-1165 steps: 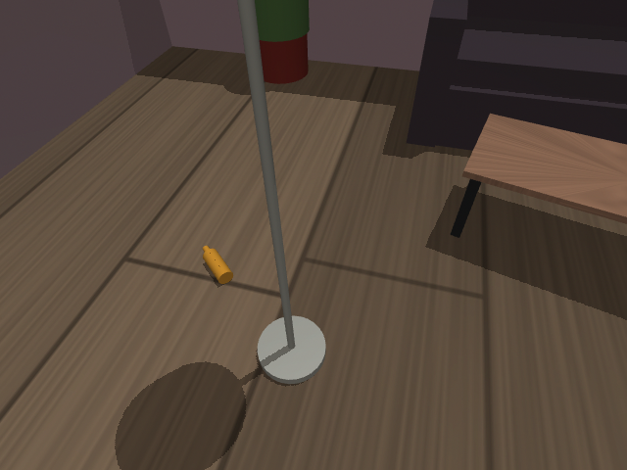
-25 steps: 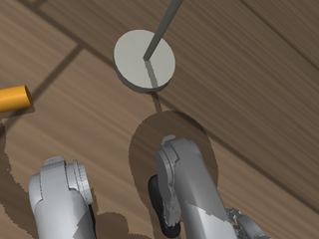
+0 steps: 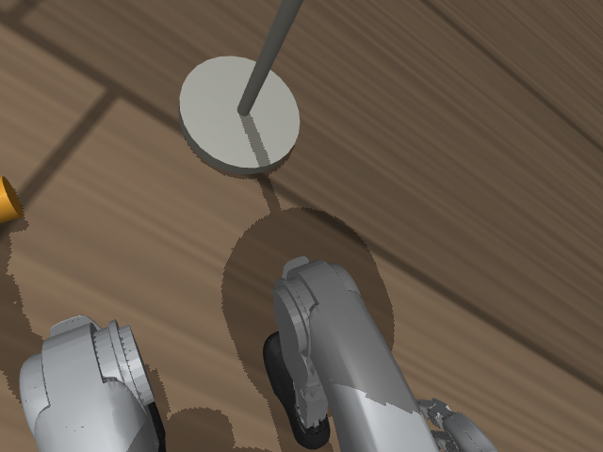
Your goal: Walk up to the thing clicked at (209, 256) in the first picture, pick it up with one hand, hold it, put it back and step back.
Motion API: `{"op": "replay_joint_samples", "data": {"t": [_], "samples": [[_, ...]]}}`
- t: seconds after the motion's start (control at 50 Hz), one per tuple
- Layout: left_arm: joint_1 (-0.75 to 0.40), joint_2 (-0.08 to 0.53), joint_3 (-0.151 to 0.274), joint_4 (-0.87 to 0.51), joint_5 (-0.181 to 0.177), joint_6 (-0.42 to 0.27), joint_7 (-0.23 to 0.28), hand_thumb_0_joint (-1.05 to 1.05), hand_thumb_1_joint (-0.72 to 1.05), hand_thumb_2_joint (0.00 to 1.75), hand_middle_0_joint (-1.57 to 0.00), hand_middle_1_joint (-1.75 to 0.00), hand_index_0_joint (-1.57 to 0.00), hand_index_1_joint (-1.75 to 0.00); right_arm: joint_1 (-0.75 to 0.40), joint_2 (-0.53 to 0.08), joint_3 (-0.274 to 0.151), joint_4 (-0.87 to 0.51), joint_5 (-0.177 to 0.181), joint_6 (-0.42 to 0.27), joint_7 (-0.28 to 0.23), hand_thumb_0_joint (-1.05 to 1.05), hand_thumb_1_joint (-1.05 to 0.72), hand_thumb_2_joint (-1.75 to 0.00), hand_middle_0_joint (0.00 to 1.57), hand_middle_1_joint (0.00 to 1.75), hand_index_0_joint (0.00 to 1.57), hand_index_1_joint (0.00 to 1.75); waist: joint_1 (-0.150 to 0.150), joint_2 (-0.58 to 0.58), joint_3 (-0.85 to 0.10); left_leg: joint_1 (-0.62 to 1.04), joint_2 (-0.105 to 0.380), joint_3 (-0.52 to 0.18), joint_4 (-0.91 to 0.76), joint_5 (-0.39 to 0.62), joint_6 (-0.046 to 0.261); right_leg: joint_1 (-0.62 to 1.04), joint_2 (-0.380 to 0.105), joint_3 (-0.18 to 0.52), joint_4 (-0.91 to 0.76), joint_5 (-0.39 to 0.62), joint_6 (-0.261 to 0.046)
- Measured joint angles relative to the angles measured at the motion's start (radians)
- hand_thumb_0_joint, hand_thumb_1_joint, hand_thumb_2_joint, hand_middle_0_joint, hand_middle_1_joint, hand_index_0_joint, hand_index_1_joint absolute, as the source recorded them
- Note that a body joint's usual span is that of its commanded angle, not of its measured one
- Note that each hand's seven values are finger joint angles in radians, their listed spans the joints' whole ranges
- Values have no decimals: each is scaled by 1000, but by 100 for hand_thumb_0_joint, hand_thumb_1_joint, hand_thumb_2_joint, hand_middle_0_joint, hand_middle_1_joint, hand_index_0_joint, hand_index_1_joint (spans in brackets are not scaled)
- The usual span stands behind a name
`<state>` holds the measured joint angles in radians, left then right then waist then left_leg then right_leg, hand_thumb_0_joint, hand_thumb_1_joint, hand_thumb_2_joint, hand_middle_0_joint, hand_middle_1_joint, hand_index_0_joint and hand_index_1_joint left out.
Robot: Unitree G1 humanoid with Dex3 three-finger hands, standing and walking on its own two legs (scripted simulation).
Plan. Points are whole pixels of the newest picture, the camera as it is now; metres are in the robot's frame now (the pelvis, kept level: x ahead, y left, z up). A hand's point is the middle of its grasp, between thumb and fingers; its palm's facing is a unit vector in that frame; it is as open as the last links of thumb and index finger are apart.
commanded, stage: approach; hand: left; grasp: from above
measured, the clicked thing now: out of the picture +0.48 +0.38 -0.29
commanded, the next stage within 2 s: close in in 0.16 s
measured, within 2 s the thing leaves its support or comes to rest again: neither
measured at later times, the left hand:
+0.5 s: hand out of the picture +0.45 +0.37 -0.18, palm faces -0.47 -0.13 -0.87, open 13.9 cm
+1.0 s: hand out of the picture +0.46 +0.36 -0.23, palm faces -0.44 -0.13 -0.89, open 14.2 cm
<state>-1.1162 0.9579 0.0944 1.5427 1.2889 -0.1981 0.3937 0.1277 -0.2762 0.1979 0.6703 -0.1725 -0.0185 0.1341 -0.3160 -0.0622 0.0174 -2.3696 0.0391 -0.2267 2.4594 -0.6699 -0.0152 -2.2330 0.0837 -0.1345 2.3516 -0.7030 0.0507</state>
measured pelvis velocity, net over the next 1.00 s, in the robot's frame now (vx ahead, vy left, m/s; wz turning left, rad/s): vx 0.00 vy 0.00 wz -0.03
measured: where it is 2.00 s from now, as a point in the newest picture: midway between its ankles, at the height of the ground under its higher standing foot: (232, 438)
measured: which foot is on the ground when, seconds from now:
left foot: down 0.00-1.00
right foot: down 0.00-1.00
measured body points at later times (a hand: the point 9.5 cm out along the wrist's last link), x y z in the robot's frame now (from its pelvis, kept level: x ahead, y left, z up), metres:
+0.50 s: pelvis +0.00 +0.00 +0.00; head +0.25 +0.12 +0.36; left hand +0.47 +0.38 -0.13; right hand +0.07 -0.26 -0.08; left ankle +0.07 +0.13 -0.29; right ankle +0.10 -0.12 -0.28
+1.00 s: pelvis +0.00 +0.00 -0.01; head +0.27 +0.13 +0.33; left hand +0.48 +0.36 -0.18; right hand +0.05 -0.25 -0.08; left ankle +0.07 +0.13 -0.29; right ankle +0.10 -0.12 -0.28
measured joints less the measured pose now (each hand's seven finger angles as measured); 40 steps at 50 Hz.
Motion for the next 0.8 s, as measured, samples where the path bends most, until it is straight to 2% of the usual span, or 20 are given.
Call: {"op": "replay_joint_samples", "data": {"t": [0.08, 0.18, 0.26, 0.32, 0.46, 0.64, 0.72, 0.8], "samples": [[18, 1, 7, 9, -31, 41, -29, 0, -54, 101, -9, -103, -9, -103, 11, -5, 13, -12, 13, 7, -5, 0, -90, -88, 20, 30, 20, 30, -13, 15, 10, 6, 7, 5, -7, 1, 4, 2, 5, 4, -8, 6, 4], [71, 1, 18, -25, -74, 40, -85, 0, -54, 101, -9, -103, -9, -103, 26, -6, 22, -16, 23, 18, -11, 0, -90, -88, 20, 30, 20, 30, -2, 17, 23, 18, 10, 13, -16, 4, 5, 9, 6, 11, -12, 10, 5], [99, 9, 25, -74, -79, 5, -114, 0, -56, 102, -9, -102, -9, -103, 32, -5, 19, -11, 23, 23, -15, 0, -90, -88, 20, 30, 20, 30, 20, 12, 26, 18, 5, 13, -18, 9, 3, 10, 1, 11, -11, 10, 2], [86, 17, 1, -81, -76, -18, -118, 0, -56, 103, -10, -103, -9, -103, 30, -5, 13, 0, 19, 23, -16, 0, -90, -88, 20, 30, 20, 30, 33, 4, 22, 15, 0, 13, -17, 10, 0, 10, -4, 10, -7, 6, -1], [48, 39, -32, -24, -51, -59, -94, 0, -55, 107, -10, -105, -9, -106, -4, -8, 16, -3, 2, 16, -12, 0, -90, -89, 20, 30, 20, 30, 31, -13, 31, 16, -6, 1, -5, 5, 0, 20, -6, -1, -4, -1, -1], [40, 48, 0, 27, 7, -80, -3, 0, -52, 108, -10, -108, -10, -107, -24, -10, 42, -23, -19, 2, -4, 0, -90, -89, 20, 30, 20, 30, 8, -38, 41, 18, -4, -16, 8, -5, -1, 26, 1, -14, -4, -2, 0], [21, 64, -6, 81, 11, -59, 40, 0, -53, 106, -10, -106, -9, -106, -31, -11, 55, -23, -27, -14, -2, 0, -90, -89, 20, 30, 20, 30, -10, -46, 50, 13, -1, -19, 16, -3, 1, 21, 6, -15, 0, 4, 4], [12, 80, -4, 113, 10, -43, 61, 0, -53, 105, -9, -104, -8, -105, -30, -14, 70, -25, -37, -34, -2, 0, -90, -89, 20, 30, 20, 30, -24, -53, 69, 8, 0, -22, 24, 0, 3, 16, 8, -17, 5, 9, 3]]}}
